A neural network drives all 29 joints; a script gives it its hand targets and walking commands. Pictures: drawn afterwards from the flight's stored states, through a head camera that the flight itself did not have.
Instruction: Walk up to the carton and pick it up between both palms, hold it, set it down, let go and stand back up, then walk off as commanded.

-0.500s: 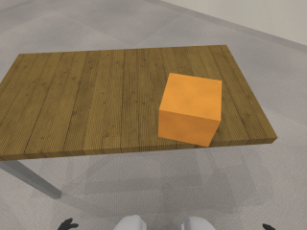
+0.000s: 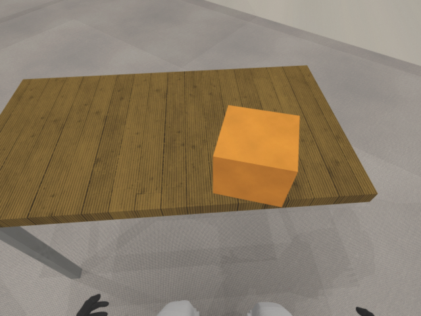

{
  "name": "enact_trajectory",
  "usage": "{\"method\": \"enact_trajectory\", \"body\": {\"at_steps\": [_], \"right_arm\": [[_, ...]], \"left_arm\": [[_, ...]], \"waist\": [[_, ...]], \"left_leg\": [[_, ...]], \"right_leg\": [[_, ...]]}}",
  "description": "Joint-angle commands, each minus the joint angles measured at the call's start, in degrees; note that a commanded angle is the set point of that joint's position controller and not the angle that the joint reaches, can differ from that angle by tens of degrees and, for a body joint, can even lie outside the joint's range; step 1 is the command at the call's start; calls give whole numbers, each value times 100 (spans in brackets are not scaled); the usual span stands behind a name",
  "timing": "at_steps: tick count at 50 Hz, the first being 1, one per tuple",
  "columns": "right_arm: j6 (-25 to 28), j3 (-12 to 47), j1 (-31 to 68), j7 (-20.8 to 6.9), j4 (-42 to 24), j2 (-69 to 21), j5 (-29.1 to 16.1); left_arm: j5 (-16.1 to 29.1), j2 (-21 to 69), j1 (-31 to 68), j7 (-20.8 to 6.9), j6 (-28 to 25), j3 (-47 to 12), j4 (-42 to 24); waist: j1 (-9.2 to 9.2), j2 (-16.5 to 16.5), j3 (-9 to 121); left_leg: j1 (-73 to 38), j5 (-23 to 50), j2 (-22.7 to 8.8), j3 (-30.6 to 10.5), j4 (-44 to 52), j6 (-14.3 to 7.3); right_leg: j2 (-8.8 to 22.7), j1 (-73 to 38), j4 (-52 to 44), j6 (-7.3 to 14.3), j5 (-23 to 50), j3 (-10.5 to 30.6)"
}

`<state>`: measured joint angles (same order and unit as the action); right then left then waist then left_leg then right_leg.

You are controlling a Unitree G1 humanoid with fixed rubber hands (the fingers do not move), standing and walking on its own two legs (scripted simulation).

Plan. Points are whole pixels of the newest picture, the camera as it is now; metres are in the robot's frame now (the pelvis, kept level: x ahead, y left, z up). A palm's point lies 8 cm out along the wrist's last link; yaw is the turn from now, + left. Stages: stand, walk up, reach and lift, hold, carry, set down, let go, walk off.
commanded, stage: walk up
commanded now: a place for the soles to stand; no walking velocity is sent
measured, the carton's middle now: (254, 155) +0.45 -0.09 -0.01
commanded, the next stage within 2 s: reach and lift in 0.12 s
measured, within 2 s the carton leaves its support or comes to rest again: neither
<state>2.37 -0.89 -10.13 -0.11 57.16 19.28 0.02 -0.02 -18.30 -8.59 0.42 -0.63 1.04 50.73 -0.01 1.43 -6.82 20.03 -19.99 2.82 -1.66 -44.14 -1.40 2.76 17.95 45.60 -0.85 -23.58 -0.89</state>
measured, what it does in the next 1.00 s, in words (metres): stands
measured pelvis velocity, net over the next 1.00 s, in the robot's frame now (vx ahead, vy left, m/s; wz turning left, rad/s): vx -0.03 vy -0.04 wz -0.02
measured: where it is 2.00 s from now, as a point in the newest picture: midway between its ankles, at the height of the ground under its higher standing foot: outside the picture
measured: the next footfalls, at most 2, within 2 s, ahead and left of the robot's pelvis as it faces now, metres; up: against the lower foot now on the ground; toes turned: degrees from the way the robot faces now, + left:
none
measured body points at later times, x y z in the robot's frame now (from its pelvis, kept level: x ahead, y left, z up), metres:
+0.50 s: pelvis +0.00 -0.02 +0.00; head +0.02 +0.00 +0.45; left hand +0.19 +0.25 -0.10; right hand +0.15 -0.28 -0.10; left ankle +0.04 +0.11 -0.71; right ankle +0.01 -0.13 -0.71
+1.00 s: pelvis -0.03 -0.04 +0.01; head -0.01 -0.01 +0.46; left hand +0.16 +0.21 -0.07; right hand +0.14 -0.23 -0.04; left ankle +0.04 +0.11 -0.71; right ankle +0.01 -0.13 -0.71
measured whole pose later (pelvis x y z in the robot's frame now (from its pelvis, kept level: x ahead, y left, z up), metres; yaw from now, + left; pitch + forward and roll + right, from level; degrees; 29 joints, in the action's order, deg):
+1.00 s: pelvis -0.03 -0.04 +0.01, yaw -1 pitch -5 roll +2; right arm 4.2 3.2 -16.1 8.3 21.4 3.5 0.0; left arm 0.0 -18.3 -12.1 -3.1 13.4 1.8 19.4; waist 0.0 5.6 -7.4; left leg 17.8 -14.4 0.6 -1.7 -37.3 1.8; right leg 0.7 18.2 42.9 1.9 -19.7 -0.9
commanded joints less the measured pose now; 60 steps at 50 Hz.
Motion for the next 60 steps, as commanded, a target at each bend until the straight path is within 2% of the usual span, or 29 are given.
{"method": "enact_trajectory", "body": {"at_steps": [1,3,4,5,6,7,8,10,11,13,16,20,25,27,30,32,33,35,36,38,40,43,46,47,48,51,53,57,60], "right_arm": [[153,-330,442,49,-263,1591,156],[146,-304,504,39,-280,1624,41],[132,-307,573,40,-298,1509,20],[129,-288,545,67,-399,1424,39],[153,-291,478,23,-336,1548,22],[974,-945,2909,-226,-104,184,390],[1037,-859,2181,-323,64,561,415],[833,-1028,2077,-408,-340,879,598],[838,-973,2046,-321,-406,939,564],[746,-862,1671,-323,-743,832,487],[739,-763,1207,-275,-1182,709,246],[787,-690,629,-2,-1547,436,218],[850,-439,299,168,-1861,-31,-97],[891,-359,157,246,-1959,-171,-79],[918,-431,146,298,-2243,-257,36],[976,-549,-119,351,-2158,-382,85],[1055,-318,-108,366,-2416,-444,73],[1100,-385,-220,480,-2578,-618,115],[1111,-233,-199,556,-2977,-857,99],[1038,-276,-335,597,-3119,-1130,113],[909,-5,-544,637,-3498,-1137,104],[847,-89,-611,774,-3971,-1251,17],[575,159,-652,930,-4779,-1282,-76],[564,272,-716,1031,-4956,-1509,-176],[502,362,-838,1049,-5367,-1507,-357],[218,288,-781,1068,-5478,-1413,-404],[53,186,-781,1068,-5656,-1323,-416],[4,7,-700,1012,-5963,-1395,-490],[-132,126,-922,1061,-6089,-1474,-526]], "left_arm": [[-27,-1419,240,32,-153,411,-7],[-18,-1524,111,13,-133,441,121],[-16,-1341,21,24,-150,406,91],[-63,-1479,177,44,-183,467,64],[-91,-1506,53,44,-226,384,58],[130,-1156,2511,193,1116,125,-1765],[99,-756,1950,285,1774,-40,-1562],[-42,-818,1970,233,2279,163,-2153],[-147,-997,1937,220,2350,349,-2474],[-200,-1008,1728,184,2362,502,-2767],[-222,-926,1332,221,2291,570,-3222],[-296,-1013,734,54,2246,662,-2884],[-301,-865,541,-46,2081,622,-3473],[-376,-831,389,-79,1986,649,-3445],[-234,-925,605,-13,1760,530,-4181],[-244,-974,480,-23,1683,652,-4410],[-180,-977,371,5,1618,783,-4356],[-59,-970,427,-34,1361,613,-4481],[122,-1085,280,-89,1355,626,-4266],[332,-1138,454,-85,1103,584,-4654],[290,-1235,344,-131,1095,688,-4474],[593,-1495,365,-208,961,609,-4995],[738,-1527,363,-353,1079,652,-4811],[614,-1590,576,-379,1033,787,-4929],[773,-1714,457,-343,1150,798,-5239],[863,-1440,539,-333,1344,576,-5424],[914,-1476,427,-408,1406,531,-5367],[1051,-1415,376,-300,1244,401,-5856],[1105,-1547,461,-365,1170,544,-5733]], "waist": [[-75,-463,671],[-146,-412,722],[-210,-478,745],[-206,-155,563],[-178,46,726],[123,-135,733],[37,-272,460],[176,0,719],[114,-187,853],[188,68,804],[185,-260,1139],[46,454,1244],[45,63,1485],[11,273,1324],[150,-502,1244],[96,-488,1487],[-178,-289,1554],[9,-351,1582],[-186,-104,1382],[-45,-266,1236],[-221,-176,1226],[-200,-148,1153],[-260,405,853],[-436,455,842],[-551,471,904],[-392,-6,577],[-398,285,863],[-467,-446,956],[-425,-294,933]], "left_leg": [[293,344,-1000,-1788,1850,-455],[360,-188,-1178,-1978,2119,-468],[362,104,-1119,-1913,1986,-501],[661,184,-941,-1817,1859,-445],[477,629,-818,-1294,1516,-279],[663,-708,-538,630,942,437],[1291,-991,-759,545,808,263],[941,-1117,-836,365,653,142],[861,-655,-832,382,622,185],[439,-152,-828,474,805,183],[-194,778,-680,413,1113,343],[-820,1165,-388,564,1101,243],[-1333,1897,-210,520,1290,375],[-1333,1646,-154,578,1283,408],[-1405,1481,-212,502,1591,415],[-1479,1582,-196,585,1569,442],[-1287,1537,-161,693,1636,394],[-1394,1479,-137,653,1595,403],[-1230,1260,-103,686,1609,311],[-1312,989,-134,672,1690,251],[-1115,862,-110,797,1763,197],[-1088,866,-157,801,1774,179],[-1700,896,-30,846,1479,43],[-2024,1028,112,885,1188,18],[-2298,1155,141,877,1133,33],[-2530,790,57,815,1416,130],[-2598,695,31,793,1410,66],[-2044,428,-201,722,1802,171],[-1459,90,-238,704,1882,-79]], "right_leg": [[258,-499,-1190,433,245,429],[166,-618,-1186,408,-47,365],[240,-744,-1433,475,16,509],[386,-814,-1571,512,246,650],[522,-797,-1805,582,483,855],[-195,739,-552,588,-628,-359],[-104,642,-382,746,-703,-278],[-111,675,-311,791,-322,-334],[-58,371,-425,743,53,-264],[-147,403,-753,572,483,-288],[-214,-57,-1085,469,1541,-291],[-186,-200,-1435,203,2194,-114],[-138,-672,-1601,124,3114,-26],[-131,-690,-1650,87,3070,71],[-152,-569,-1836,216,2103,-66],[-176,-900,-1830,211,2241,-34],[-142,-1015,-1860,141,2357,96],[-74,-840,-1869,120,2288,164],[-2,-837,-2004,76,2101,349],[-9,-607,-2118,125,1357,366],[37,-832,-2200,154,1125,582],[122,-835,-2357,91,870,608],[386,-67,-2780,266,-452,970],[639,502,-3025,413,-1009,1232],[734,782,-3113,449,-944,1216],[651,1199,-3151,564,-1143,919],[591,987,-3152,552,-1134,906],[309,476,-2824,490,-479,686],[256,-110,-2635,396,-523,709]]}}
